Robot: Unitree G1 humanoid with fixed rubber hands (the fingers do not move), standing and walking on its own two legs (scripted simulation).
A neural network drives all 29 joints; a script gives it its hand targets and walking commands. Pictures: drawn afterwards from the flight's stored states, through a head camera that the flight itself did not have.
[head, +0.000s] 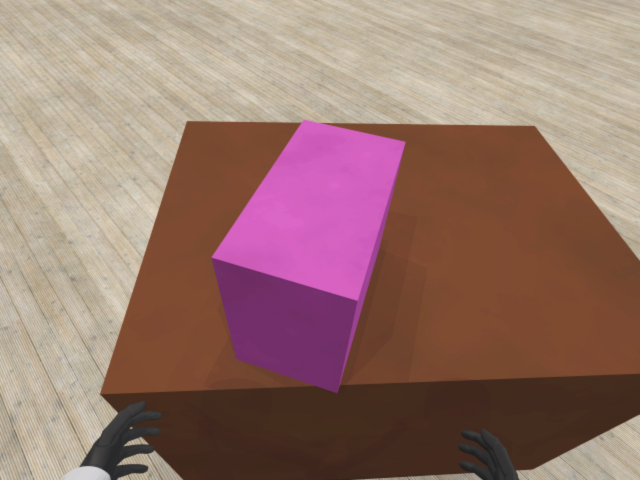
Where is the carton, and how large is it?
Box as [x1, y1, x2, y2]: [211, 120, 405, 392]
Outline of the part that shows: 303,120 211,257 236,358 337,392 378,250 405,142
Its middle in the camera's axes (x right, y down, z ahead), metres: +0.00 +0.02 +0.58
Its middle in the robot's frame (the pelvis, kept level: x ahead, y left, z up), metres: +0.43 +0.03 +0.02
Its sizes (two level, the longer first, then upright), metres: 0.294 0.160 0.243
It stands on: a pedestal, 0.68 m high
